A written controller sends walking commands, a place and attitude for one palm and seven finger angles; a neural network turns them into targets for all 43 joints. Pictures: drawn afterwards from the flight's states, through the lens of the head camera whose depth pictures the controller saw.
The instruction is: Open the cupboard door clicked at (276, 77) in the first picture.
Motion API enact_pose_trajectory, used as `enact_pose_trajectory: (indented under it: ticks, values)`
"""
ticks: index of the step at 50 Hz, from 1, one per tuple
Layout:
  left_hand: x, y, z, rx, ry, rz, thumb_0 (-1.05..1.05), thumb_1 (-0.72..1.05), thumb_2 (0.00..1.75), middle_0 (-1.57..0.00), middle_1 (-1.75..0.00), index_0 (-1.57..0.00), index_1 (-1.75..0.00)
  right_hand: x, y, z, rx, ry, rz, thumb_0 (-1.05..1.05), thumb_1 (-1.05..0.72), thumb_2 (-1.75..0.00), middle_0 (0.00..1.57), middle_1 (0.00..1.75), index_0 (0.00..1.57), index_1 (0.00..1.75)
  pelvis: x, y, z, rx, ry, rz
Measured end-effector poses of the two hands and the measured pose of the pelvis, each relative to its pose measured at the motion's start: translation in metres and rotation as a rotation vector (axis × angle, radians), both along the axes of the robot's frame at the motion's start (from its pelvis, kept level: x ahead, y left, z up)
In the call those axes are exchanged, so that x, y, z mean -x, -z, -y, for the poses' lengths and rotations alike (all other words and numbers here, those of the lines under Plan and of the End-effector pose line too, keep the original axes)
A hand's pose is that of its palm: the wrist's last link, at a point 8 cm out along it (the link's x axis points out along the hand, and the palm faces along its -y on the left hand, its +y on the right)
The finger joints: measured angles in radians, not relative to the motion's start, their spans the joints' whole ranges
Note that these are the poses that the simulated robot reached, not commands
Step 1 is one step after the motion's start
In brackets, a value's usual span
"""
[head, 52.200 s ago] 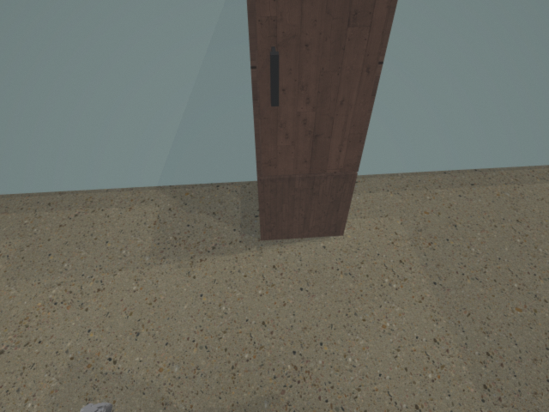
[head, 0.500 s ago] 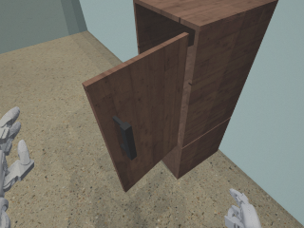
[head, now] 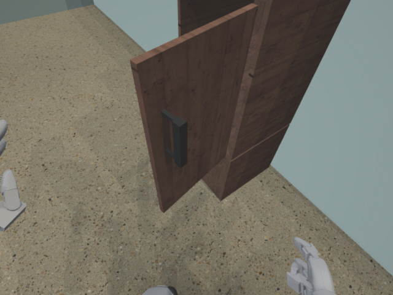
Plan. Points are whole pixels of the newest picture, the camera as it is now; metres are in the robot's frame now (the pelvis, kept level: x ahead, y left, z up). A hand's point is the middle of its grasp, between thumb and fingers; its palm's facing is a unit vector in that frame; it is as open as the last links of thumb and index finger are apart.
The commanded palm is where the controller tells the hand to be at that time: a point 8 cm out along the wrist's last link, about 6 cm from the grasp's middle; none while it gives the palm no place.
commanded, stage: step back with the hand held close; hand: left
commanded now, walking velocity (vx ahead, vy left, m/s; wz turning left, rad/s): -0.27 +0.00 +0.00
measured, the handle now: (173, 139) +0.43 +0.08 +0.05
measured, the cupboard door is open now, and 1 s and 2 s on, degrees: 100 100 100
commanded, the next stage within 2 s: stop stepping back and stand still in 0.40 s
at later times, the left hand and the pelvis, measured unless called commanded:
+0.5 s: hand out of the picture +0.10 +0.26 +0.18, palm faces +0.45 -0.77 -0.45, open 7.4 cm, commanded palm +0.04 +0.30 +0.18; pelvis -0.10 +0.00 -0.01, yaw +0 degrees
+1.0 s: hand out of the picture +0.02 +0.25 +0.17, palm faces +0.37 -0.79 -0.49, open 7.4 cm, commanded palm -0.02 +0.29 +0.18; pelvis -0.17 +0.00 +0.01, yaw -2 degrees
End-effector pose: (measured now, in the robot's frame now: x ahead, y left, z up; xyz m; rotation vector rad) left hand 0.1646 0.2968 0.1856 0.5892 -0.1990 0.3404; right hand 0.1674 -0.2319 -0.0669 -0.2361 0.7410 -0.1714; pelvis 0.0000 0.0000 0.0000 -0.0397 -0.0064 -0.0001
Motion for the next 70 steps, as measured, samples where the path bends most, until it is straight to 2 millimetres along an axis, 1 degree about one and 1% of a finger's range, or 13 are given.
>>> enact_pose_trajectory:
  ticks: [9,14,18,24,29,33,38,43,51,58,65,67,70]
  values:
    - [0.061,0.001,-0.004,0.012,-0.075,0.055,0.02,0.89,0.90,-0.21,-0.30,-0.21,-0.31,0.032,0.016,-0.007,0.002,-0.062,-0.023,0.02,-0.91,-0.90,0.20,0.30,0.20,0.30,0.032,0.007,-0.001,0.009,-0.045,0.010]
    - [0.070,0.009,-0.017,0.058,-0.082,0.106,0.02,0.89,0.90,-0.21,-0.30,-0.21,-0.31,0.050,0.017,-0.010,0.044,-0.047,-0.034,0.02,-0.91,-0.90,0.20,0.30,0.20,0.30,0.049,0.010,-0.011,0.021,-0.045,0.028]
    - [0.077,-0.001,-0.025,0.027,-0.079,0.133,0.02,0.89,0.90,-0.21,-0.30,-0.21,-0.31,0.064,0.010,-0.019,0.019,-0.059,-0.004,0.02,-0.91,-0.90,0.20,0.30,0.20,0.30,0.068,0.006,-0.008,0.050,-0.064,0.014]
    - [0.107,-0.012,-0.008,0.012,-0.035,0.148,0.02,0.89,0.90,-0.21,-0.30,-0.21,-0.30,0.078,0.007,-0.027,-0.045,-0.102,0.046,0.02,-0.91,-0.90,0.20,0.30,0.20,0.30,0.092,0.007,0.001,0.022,-0.031,-0.050]
    - [0.118,-0.005,0.005,0.029,0.015,0.112,0.02,0.89,0.90,-0.21,-0.30,-0.21,-0.30,0.103,0.015,-0.020,-0.041,-0.080,0.005,0.01,-0.91,-0.90,0.20,0.30,0.20,0.30,0.111,0.005,-0.003,-0.008,0.024,-0.033]
    - [0.115,0.005,-0.006,0.058,0.010,0.083,0.01,0.89,0.90,-0.21,-0.30,-0.21,-0.31,0.127,0.010,-0.011,0.001,-0.018,0.007,0.02,-0.91,-0.90,0.20,0.30,0.20,0.30,0.113,0.005,-0.009,-0.006,0.022,-0.022]
    - [0.120,0.005,-0.014,0.073,0.006,0.071,0.02,0.89,0.90,-0.21,-0.30,-0.21,-0.31,0.160,-0.003,-0.004,0.024,0.022,0.027,0.02,-0.91,-0.90,0.20,0.30,0.20,0.30,0.134,-0.002,-0.009,-0.036,0.029,0.000]
    - [0.145,-0.008,0.004,0.038,0.038,0.042,0.02,0.89,0.90,-0.21,-0.30,-0.21,-0.30,0.190,-0.010,0.001,0.000,0.034,0.039,0.02,-0.91,-0.90,0.20,0.30,0.20,0.30,0.151,-0.010,-0.002,-0.030,0.027,-0.010]
    - [0.182,-0.001,0.010,0.034,-0.021,0.004,0.02,0.89,0.90,-0.21,-0.30,-0.21,-0.31,0.220,0.013,0.020,-0.009,0.053,-0.052,0.02,-0.91,-0.90,0.20,0.30,0.20,0.30,0.168,-0.007,0.005,-0.037,0.042,-0.001]
    - [0.174,0.011,-0.003,0.111,-0.080,0.076,0.02,0.89,0.90,-0.21,-0.30,-0.21,-0.31,0.222,0.016,0.024,0.034,0.047,-0.055,0.02,-0.91,-0.90,0.20,0.30,0.20,0.30,0.165,-0.003,-0.001,-0.027,0.000,0.007]
    - [0.171,0.002,-0.009,0.054,-0.022,0.061,0.02,0.89,0.90,-0.21,-0.30,-0.21,-0.30,0.200,0.001,0.002,0.006,0.030,0.020,0.02,-0.91,-0.90,0.20,0.30,0.20,0.30,0.166,-0.006,-0.011,-0.039,0.018,0.014]
    - [0.162,0.023,-0.014,0.046,0.002,-0.031,0.01,0.89,0.90,-0.21,-0.30,-0.20,-0.30,0.193,0.007,-0.004,-0.025,-0.018,0.027,0.02,-0.91,-0.90,0.20,0.30,0.20,0.30,0.170,-0.004,-0.016,-0.038,0.006,-0.003]
    - [0.151,0.107,-0.023,0.171,-0.044,-0.379,0.01,0.90,0.90,-0.20,-0.30,-0.20,-0.30,0.190,0.028,-0.011,-0.049,-0.066,-0.060,0.01,-0.91,-0.90,0.20,0.30,0.20,0.30,0.177,0.000,-0.023,-0.038,-0.009,-0.020]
